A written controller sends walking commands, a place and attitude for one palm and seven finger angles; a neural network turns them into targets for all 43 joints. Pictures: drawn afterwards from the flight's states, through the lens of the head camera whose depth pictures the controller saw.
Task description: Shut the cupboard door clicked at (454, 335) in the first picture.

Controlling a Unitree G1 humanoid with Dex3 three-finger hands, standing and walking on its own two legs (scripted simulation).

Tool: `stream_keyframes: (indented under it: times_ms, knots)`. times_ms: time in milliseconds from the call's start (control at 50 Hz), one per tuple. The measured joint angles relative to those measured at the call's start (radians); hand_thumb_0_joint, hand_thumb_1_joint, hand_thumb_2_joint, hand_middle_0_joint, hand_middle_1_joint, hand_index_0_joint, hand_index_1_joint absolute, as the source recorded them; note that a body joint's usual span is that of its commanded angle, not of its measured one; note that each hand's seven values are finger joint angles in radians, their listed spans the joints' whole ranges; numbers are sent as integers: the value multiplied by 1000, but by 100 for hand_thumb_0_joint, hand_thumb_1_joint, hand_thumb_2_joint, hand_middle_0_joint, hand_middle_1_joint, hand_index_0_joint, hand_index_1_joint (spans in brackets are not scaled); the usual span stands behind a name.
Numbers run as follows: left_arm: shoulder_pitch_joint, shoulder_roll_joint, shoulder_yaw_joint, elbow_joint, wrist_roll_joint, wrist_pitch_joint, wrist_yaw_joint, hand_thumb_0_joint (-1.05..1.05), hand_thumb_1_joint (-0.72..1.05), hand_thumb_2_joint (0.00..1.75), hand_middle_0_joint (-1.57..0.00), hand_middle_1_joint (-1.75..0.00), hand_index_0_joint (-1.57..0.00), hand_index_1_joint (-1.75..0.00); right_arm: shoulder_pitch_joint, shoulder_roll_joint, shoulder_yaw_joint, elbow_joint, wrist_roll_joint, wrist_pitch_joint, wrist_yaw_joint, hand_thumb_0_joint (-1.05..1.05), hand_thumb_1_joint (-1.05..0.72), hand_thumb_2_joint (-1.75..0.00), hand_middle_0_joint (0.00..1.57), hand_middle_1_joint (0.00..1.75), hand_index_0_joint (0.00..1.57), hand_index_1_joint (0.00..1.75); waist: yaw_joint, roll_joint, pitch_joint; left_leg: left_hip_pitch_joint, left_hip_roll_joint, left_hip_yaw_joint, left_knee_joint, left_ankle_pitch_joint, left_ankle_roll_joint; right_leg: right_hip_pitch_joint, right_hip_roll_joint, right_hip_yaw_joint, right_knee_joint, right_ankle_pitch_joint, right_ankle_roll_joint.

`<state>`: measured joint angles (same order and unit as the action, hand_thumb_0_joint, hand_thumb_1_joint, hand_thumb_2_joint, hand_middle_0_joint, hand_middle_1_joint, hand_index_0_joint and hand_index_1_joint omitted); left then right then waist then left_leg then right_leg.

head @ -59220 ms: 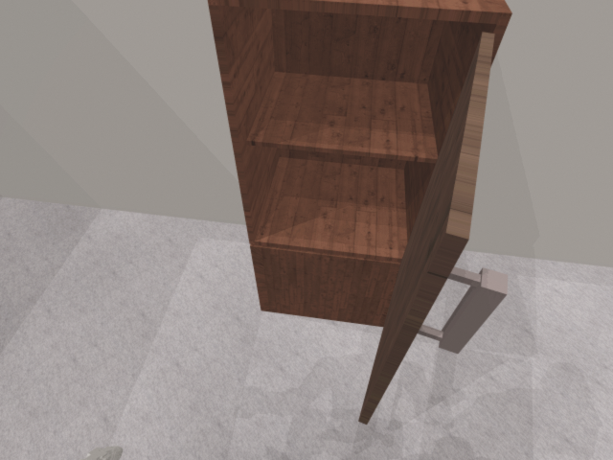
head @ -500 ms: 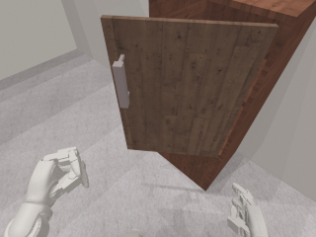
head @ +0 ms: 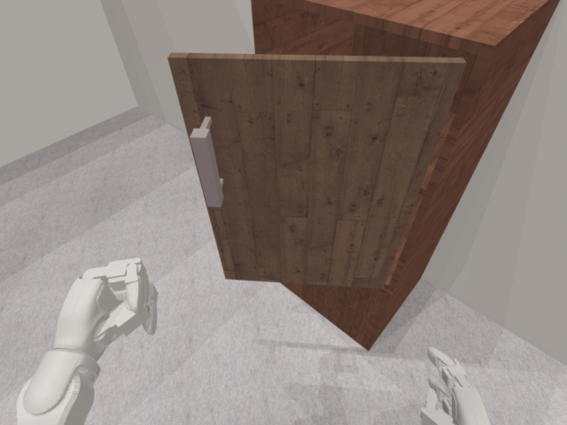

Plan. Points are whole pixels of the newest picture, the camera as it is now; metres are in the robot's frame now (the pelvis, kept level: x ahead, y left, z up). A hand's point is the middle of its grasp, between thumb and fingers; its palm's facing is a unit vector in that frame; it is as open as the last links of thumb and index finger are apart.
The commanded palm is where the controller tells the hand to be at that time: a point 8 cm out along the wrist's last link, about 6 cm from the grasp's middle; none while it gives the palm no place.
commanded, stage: raise the hand and make a fist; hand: left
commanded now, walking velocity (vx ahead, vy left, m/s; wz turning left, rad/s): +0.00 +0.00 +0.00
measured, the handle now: (211, 162) +0.50 +0.17 +0.11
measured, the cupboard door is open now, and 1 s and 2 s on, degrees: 37 37 35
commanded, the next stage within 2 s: bring the fist close to the handle in 0.14 s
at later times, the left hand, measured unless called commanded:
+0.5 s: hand (169, 280) +0.27 +0.17 +0.11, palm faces -0.01 -1.00 -0.04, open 3.1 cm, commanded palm +0.25 +0.22 +0.11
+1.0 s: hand (201, 222) +0.36 +0.15 +0.11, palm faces -0.01 -1.00 -0.02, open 3.1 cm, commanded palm +0.35 +0.20 +0.11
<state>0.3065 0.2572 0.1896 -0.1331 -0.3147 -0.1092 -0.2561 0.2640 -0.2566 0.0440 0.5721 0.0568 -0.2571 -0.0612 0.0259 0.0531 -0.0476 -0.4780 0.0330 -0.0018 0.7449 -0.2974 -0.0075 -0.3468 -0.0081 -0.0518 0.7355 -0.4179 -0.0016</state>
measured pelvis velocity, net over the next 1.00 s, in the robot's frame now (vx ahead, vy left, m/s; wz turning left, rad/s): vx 0.01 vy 0.00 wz -0.02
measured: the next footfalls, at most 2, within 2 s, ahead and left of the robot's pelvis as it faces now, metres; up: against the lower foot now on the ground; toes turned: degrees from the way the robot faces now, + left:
none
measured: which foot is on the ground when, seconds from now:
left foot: down 0.00-1.00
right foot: down 0.00-1.00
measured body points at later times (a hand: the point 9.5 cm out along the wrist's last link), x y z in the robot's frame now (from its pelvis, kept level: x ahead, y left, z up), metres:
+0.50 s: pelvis +0.00 -0.01 +0.00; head +0.01 -0.02 +0.45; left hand +0.26 +0.23 +0.11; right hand +0.18 -0.23 -0.08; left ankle +0.06 +0.12 -0.71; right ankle -0.02 -0.12 -0.71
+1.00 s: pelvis +0.01 +0.00 +0.00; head +0.02 -0.02 +0.45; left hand +0.36 +0.21 +0.11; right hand +0.15 -0.25 -0.09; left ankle +0.06 +0.12 -0.71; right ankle -0.02 -0.12 -0.71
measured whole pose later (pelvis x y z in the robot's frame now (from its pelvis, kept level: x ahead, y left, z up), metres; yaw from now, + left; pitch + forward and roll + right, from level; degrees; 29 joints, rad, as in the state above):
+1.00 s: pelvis +0.01 +0.00 +0.00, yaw -1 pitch +4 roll +0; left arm -0.25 0.24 0.16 0.35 -0.22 -0.12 -0.14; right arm 0.24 -0.25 0.03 0.64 0.05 -0.16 -0.05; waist -0.01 0.04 -0.04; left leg -0.49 0.04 0.02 0.72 -0.29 -0.01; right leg -0.38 -0.01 -0.03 0.73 -0.41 -0.01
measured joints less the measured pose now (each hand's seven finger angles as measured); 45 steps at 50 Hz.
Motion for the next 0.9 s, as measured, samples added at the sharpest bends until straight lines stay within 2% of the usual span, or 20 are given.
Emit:
stream_keyframes:
  times_ms: [120, 300, 520, 740, 900]
  knots:
    - [5, -3, -3, 0, 6, -25, 8, 1, 90, 90, -130, -150, -130, -150, -6, 0, -4, 5, -2, -4, 1, 2, -90, -90, 20, 30, 20, 30, -1, -1, 3, 1, 2, -4, 2, -1, -5, 0, 3, -3, 7, -4, -5]
    - [-2, -5, -7, 11, 7, -25, 8, 1, 90, 90, -130, -150, -130, -150, -11, 4, 0, 4, -2, -4, -2, 2, -90, -90, 20, 30, 20, 30, -1, 6, 4, 1, 3, -8, 5, -3, -9, 1, 4, -7, 10, -8, -8]
    - [-197, -14, -36, 139, 38, -10, 37, 1, 90, 90, -130, -150, -130, -150, -25, 9, 5, 33, -4, 9, -5, 2, -90, -90, 20, 30, 20, 30, -7, 3, 10, -5, 0, -5, -1, 2, -8, -11, 1, -3, 13, -8, -8]
    - [-311, -27, -37, 247, 67, 2, 87, 1, 90, 90, -130, -150, -130, -150, -16, 6, -5, 39, -6, 52, 10, 2, -90, -90, 20, 30, 20, 30, -23, -8, 4, 10, 1, 16, -25, 3, -6, -8, 0, 17, 0, -4, -5]
    - [-475, -19, -40, 396, 91, -5, 111, 1, 90, 90, -130, -150, -130, -150, -26, 1, -12, 62, -7, 77, 4, 2, -90, -90, 20, 30, 20, 30, -29, -12, 17, -7, 2, 11, -22, 6, -6, -21, 2, 12, -4, 1, -6]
